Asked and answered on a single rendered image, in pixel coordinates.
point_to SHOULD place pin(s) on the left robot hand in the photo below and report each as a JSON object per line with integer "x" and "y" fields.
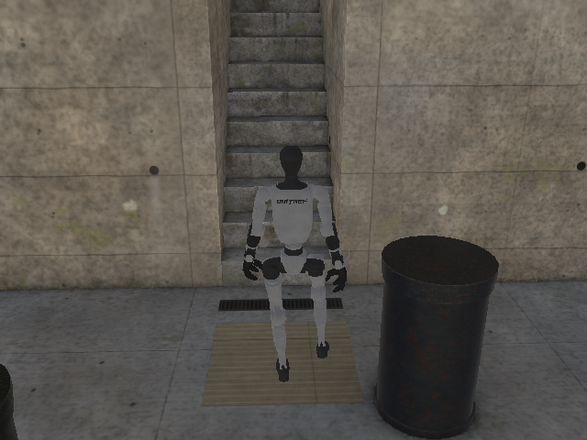
{"x": 248, "y": 266}

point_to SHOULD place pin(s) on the robot left forearm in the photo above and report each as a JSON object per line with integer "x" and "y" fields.
{"x": 251, "y": 247}

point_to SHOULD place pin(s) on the right robot hand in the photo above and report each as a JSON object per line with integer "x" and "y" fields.
{"x": 342, "y": 278}

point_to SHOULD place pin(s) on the right robot thigh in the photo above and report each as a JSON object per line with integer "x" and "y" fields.
{"x": 315, "y": 265}

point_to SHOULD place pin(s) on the left robot upper arm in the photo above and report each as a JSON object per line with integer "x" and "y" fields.
{"x": 259, "y": 210}

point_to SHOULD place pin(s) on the right robot upper arm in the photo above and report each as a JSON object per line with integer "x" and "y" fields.
{"x": 324, "y": 209}

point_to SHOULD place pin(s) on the left robot foot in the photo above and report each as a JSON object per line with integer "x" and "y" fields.
{"x": 284, "y": 372}

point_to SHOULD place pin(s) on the robot right forearm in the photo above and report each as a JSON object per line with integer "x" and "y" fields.
{"x": 335, "y": 250}

